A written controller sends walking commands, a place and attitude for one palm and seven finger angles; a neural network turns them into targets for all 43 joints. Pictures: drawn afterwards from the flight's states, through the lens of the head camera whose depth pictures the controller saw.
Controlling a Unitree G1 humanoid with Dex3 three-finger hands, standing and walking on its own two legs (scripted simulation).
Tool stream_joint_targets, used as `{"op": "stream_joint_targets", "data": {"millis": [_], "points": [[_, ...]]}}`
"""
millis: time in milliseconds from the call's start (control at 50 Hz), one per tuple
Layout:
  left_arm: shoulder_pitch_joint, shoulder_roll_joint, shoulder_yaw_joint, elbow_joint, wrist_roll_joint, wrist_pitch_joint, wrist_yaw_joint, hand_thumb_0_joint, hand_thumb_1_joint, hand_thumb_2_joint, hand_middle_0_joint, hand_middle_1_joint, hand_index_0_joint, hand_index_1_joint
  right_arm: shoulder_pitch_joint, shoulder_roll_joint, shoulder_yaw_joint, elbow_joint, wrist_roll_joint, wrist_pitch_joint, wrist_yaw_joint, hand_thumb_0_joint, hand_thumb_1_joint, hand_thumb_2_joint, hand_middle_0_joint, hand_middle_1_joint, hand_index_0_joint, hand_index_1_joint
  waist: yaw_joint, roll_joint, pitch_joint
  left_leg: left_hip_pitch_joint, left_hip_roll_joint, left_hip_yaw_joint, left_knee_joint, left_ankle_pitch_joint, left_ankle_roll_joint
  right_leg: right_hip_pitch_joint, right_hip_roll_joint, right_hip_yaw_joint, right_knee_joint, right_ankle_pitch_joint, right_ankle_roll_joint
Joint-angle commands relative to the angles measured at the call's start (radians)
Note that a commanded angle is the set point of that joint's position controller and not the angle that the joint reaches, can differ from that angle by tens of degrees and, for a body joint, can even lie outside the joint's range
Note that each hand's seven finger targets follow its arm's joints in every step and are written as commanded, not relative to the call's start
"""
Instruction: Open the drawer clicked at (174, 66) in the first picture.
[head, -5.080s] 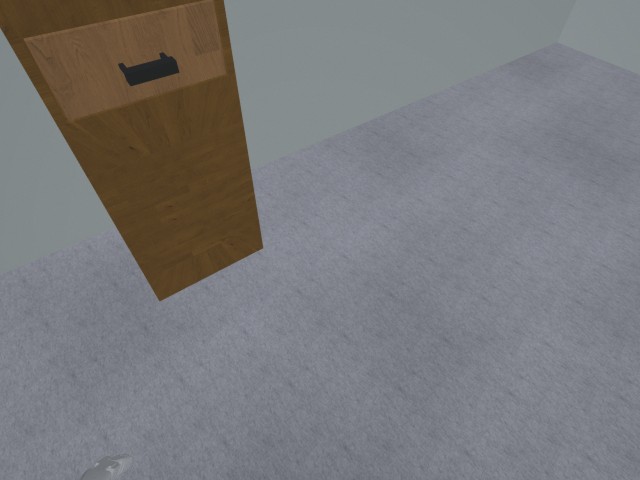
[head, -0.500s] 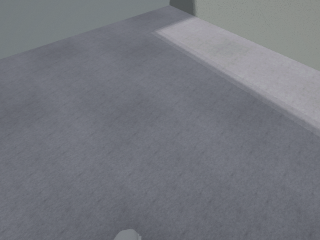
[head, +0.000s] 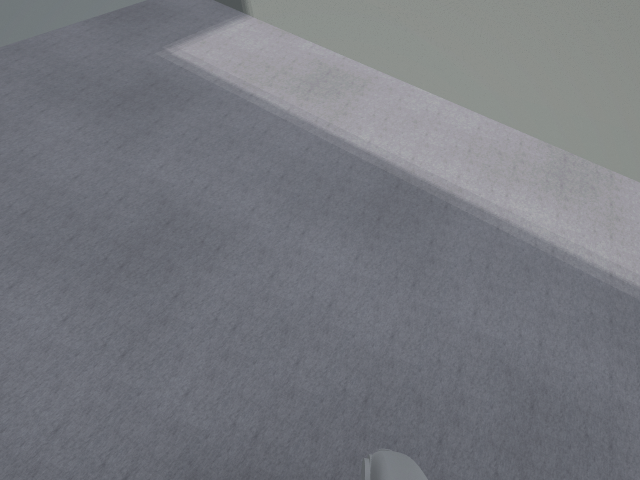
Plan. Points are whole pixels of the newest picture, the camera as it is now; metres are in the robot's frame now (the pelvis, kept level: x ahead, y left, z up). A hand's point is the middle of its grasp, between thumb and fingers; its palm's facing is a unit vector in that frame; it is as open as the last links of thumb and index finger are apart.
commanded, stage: walk to a spot facing it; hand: left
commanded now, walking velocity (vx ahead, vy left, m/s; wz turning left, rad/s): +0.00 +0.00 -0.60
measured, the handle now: out of the picture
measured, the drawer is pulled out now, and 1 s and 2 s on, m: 0.00 0.00 0.00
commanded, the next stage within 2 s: turn to face it in 0.22 s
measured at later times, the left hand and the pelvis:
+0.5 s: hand (260, 397) +0.25 +0.10 -0.16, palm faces -0.28 -0.93 -0.23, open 7.4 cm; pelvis +0.09 -0.03 -0.01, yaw -13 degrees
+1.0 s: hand (165, 463) +0.16 +0.22 -0.18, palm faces +0.07 -0.97 -0.25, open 7.4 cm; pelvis +0.10 +0.00 +0.00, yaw +2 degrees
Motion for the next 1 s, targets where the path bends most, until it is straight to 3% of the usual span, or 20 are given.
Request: {"op": "stream_joint_targets", "data": {"millis": [0,160,220,240,260,280,300,320,360,420,500,580,640,660,680,700,720,780,840,980], "points": [[-0.042,-0.031,-0.012,-0.075,-0.004,0.0,-0.005,0.0,0.9,0.9,-0.2,-0.3,-0.2,-0.3,0.093,-0.146,-0.04,-0.027,0.003,-0.016,-0.009,0.0,-0.9,-0.9,0.2,0.3,0.2,0.3,-0.026,0.182,-0.027,0.105,0.243,-0.086,-0.093,0.72,0.019,-0.086,-0.02,-0.021,-0.037,0.03,0.01],[-0.22,-0.03,-0.034,-0.139,-0.004,-0.014,-0.003,0.0,0.9,0.9,-0.2,-0.3,-0.2,-0.3,0.166,-0.189,-0.063,0.021,-0.008,0.006,0.0,0.0,-0.9,-0.9,0.2,0.3,0.2,0.3,-0.075,0.216,-0.039,0.2,0.282,-0.009,0.018,0.889,0.051,0.032,0.012,-0.115,-0.394,-0.086,-0.035],[-0.091,0.015,-0.024,-0.118,-0.002,-0.04,0.007,0.0,0.9,0.9,-0.2,-0.3,-0.2,-0.3,0.151,-0.216,-0.074,0.008,0.004,0.009,0.01,0.0,-0.9,-0.9,0.2,0.3,0.2,0.3,0.002,0.189,-0.137,0.166,0.275,0.044,0.254,1.02,-0.002,0.275,0.059,-0.134,-0.622,0.007,-0.072],[0.024,0.069,-0.01,-0.083,0.002,-0.057,0.014,0.0,0.9,0.9,-0.2,-0.3,-0.2,-0.3,0.136,-0.212,-0.072,-0.014,0.017,0.009,0.019,0.0,-0.9,-0.9,0.2,0.3,0.2,0.3,0.062,0.111,-0.211,-0.041,0.262,0.062,0.461,0.855,-0.051,0.569,-0.009,-0.053,-0.724,0.255,-0.109],[0.144,0.189,0.01,-0.054,-0.003,-0.069,0.032,0.0,0.9,0.9,-0.2,-0.3,-0.2,-0.3,0.108,-0.147,-0.055,-0.065,0.027,0.014,0.023,0.0,-0.9,-0.9,0.2,0.3,0.2,0.3,0.105,-0.157,-0.322,-0.404,0.076,0.068,0.753,-0.088,-0.129,0.891,-0.309,0.367,-0.675,0.893,-0.247],[0.165,0.237,0.022,-0.035,-0.03,-0.06,0.047,0.0,0.9,0.9,-0.2,-0.3,-0.2,-0.3,0.043,-0.139,-0.051,-0.095,0.027,0.018,0.006,0.0,-0.9,-0.9,0.2,0.3,0.2,0.3,0.105,-0.166,-0.366,-0.502,0.021,-0.094,0.94,-0.398,-0.137,0.905,-0.421,0.422,-0.637,1.24,-0.359],[0.113,0.189,0.009,-0.05,-0.033,-0.051,0.058,0.0,0.9,0.9,-0.2,-0.3,-0.2,-0.3,0.021,-0.141,-0.049,-0.093,0.024,0.024,-0.004,0.0,-0.9,-0.9,0.2,0.3,0.2,0.3,0.082,-0.055,-0.295,-0.508,0.059,-0.193,0.951,-0.309,-0.122,0.824,-0.39,0.311,-0.657,1.125,-0.353],[0.046,0.145,-0.003,-0.072,-0.028,-0.052,0.063,0.0,0.9,0.9,-0.2,-0.3,-0.2,-0.3,0.023,-0.111,-0.041,-0.076,0.018,0.032,0.002,0.0,-0.9,-0.9,0.2,0.3,0.2,0.3,0.054,-0.091,-0.235,-0.51,0.073,-0.211,0.916,-0.225,-0.121,0.724,-0.323,0.262,-0.698,0.955,-0.306],[-0.057,0.079,-0.032,-0.083,-0.028,-0.059,0.065,0.0,0.9,0.9,-0.2,-0.3,-0.2,-0.3,0.045,-0.106,-0.038,-0.026,0.007,0.053,0.006,0.0,-0.9,-0.9,0.2,0.3,0.2,0.3,-0.015,-0.02,-0.129,-0.409,0.067,-0.209,0.862,-0.135,-0.117,0.482,-0.258,0.151,-0.78,0.805,-0.242],[-0.152,0.041,-0.057,-0.091,-0.016,-0.074,0.063,0.0,0.9,0.9,-0.2,-0.3,-0.2,-0.3,0.168,-0.063,-0.028,0.035,0.008,0.077,0.008,0.0,-0.9,-0.9,0.2,0.3,0.2,0.3,-0.104,-0.027,-0.079,-0.268,0.045,-0.21,0.703,-0.049,-0.115,0.272,-0.185,-0.017,-0.832,0.581,-0.198],[-0.122,0.025,-0.058,-0.062,-0.013,-0.07,0.055,0.0,0.9,0.9,-0.2,-0.3,-0.2,-0.3,0.109,-0.06,-0.027,0.032,0.011,0.071,0.019,0.0,-0.9,-0.9,0.2,0.3,0.2,0.3,-0.067,-0.126,-0.027,-0.247,0.014,-0.169,0.523,-0.024,-0.111,0.262,-0.18,-0.032,-0.868,0.369,-0.196],[-0.062,0.05,-0.033,-0.056,-0.007,-0.058,0.062,0.0,0.9,0.9,-0.2,-0.3,-0.2,-0.3,-0.005,-0.075,-0.037,-0.013,0.009,0.06,0.027,0.0,-0.9,-0.9,0.2,0.3,0.2,0.3,-0.012,-0.132,-0.027,-0.288,0.004,-0.143,0.395,-0.093,-0.107,0.381,-0.254,-0.004,-0.792,0.47,-0.223],[-0.067,0.06,-0.022,-0.06,-0.012,-0.049,0.067,0.0,0.9,0.9,-0.2,-0.3,-0.2,-0.3,0.035,-0.083,-0.043,-0.012,0.005,0.054,0.033,0.0,-0.9,-0.9,0.2,0.3,0.2,0.3,-0.033,-0.071,-0.057,-0.169,-0.002,-0.125,0.186,0.047,-0.095,0.374,-0.257,-0.052,-0.671,0.415,-0.163],[-0.061,0.046,-0.022,-0.061,-0.018,-0.044,0.066,0.0,0.9,0.9,-0.2,-0.3,-0.2,-0.3,0.082,-0.107,-0.051,-0.005,0.003,0.049,0.036,0.0,-0.9,-0.9,0.2,0.3,0.2,0.3,-0.057,0.014,-0.092,-0.074,0.015,-0.163,0.071,0.198,-0.076,0.334,-0.229,-0.088,-0.558,0.335,-0.116],[-0.025,-0.002,-0.025,-0.079,-0.027,-0.036,0.062,0.0,0.9,0.9,-0.2,-0.3,-0.2,-0.3,0.119,-0.19,-0.068,-0.008,-0.005,0.039,0.034,0.0,-0.9,-0.9,0.2,0.3,0.2,0.3,-0.063,0.282,-0.117,0.01,0.198,-0.445,-0.013,0.5,0.019,0.174,-0.11,-0.147,-0.363,0.035,-0.038],[-0.06,-0.029,-0.042,-0.115,-0.026,-0.033,0.063,0.0,0.9,0.9,-0.2,-0.3,-0.2,-0.3,0.15,-0.245,-0.077,-0.012,-0.003,0.041,0.032,0.0,-0.9,-0.9,0.2,0.3,0.2,0.3,-0.076,0.407,-0.104,0.007,0.356,-0.621,-0.088,0.773,0.136,0.076,-0.028,-0.114,-0.149,-0.391,0.003],[-0.088,-0.011,-0.034,-0.117,-0.018,-0.026,0.064,0.0,0.9,0.9,-0.2,-0.3,-0.2,-0.3,0.14,-0.24,-0.079,-0.009,-0.008,0.044,0.022,0.0,-0.9,-0.9,0.2,0.3,0.2,0.3,-0.077,0.281,-0.112,-0.018,0.36,-0.606,-0.109,0.624,0.172,0.058,-0.046,-0.023,-0.036,-0.357,-0.007],[-0.12,0.002,-0.019,-0.097,-0.012,-0.026,0.051,0.0,0.9,0.9,-0.2,-0.3,-0.2,-0.3,0.033,-0.195,-0.067,-0.044,-0.006,0.035,0.01,0.0,-0.9,-0.9,0.2,0.3,0.2,0.3,-0.05,0.207,-0.1,-0.034,0.217,-0.496,-0.105,0.444,0.11,-0.005,-0.056,0.027,0.029,-0.162,0.0],[-0.073,0.006,-0.017,-0.075,-0.014,-0.024,0.043,0.0,0.9,0.9,-0.2,-0.3,-0.2,-0.3,0.005,-0.203,-0.071,-0.061,0.001,0.027,0.011,0.0,-0.9,-0.9,0.2,0.3,0.2,0.3,-0.038,0.151,-0.16,0.009,0.162,-0.428,-0.108,0.413,0.091,0.019,-0.048,0.021,-0.003,-0.09,0.018],[-0.112,0.009,-0.019,-0.1,-0.019,-0.019,0.048,0.0,0.9,0.9,-0.2,-0.3,-0.2,-0.3,0.024,-0.234,-0.091,-0.062,-0.001,0.04,0.021,0.0,-0.9,-0.9,0.2,0.3,0.2,0.3,-0.068,0.174,-0.142,0.008,0.153,-0.531,-0.124,0.293,0.123,0.047,-0.029,0.021,-0.199,-0.136,0.038]]}}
